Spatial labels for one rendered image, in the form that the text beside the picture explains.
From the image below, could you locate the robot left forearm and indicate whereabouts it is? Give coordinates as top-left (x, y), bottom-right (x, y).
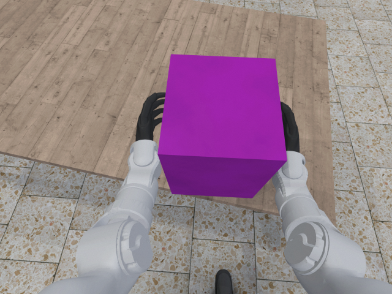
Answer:
top-left (76, 140), bottom-right (162, 264)

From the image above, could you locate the robot right forearm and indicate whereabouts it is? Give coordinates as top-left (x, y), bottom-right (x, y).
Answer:
top-left (272, 151), bottom-right (343, 242)

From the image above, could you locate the right robot upper arm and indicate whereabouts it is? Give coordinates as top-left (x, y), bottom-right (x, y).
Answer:
top-left (284, 221), bottom-right (392, 294)

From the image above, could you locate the left robot upper arm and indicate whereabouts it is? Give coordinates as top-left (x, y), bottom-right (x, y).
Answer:
top-left (38, 219), bottom-right (153, 294)

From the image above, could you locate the robot left hand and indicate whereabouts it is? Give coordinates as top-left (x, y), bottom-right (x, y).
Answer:
top-left (135, 92), bottom-right (166, 141)

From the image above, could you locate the robot right hand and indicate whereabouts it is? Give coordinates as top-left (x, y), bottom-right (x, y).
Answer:
top-left (281, 102), bottom-right (300, 153)

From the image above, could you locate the right robot foot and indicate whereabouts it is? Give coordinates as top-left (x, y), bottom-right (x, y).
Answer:
top-left (215, 269), bottom-right (233, 294)

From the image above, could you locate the carton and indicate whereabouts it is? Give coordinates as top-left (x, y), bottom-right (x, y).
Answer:
top-left (157, 54), bottom-right (287, 198)

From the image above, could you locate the table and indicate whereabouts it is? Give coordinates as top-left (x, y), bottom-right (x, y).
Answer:
top-left (0, 0), bottom-right (336, 226)

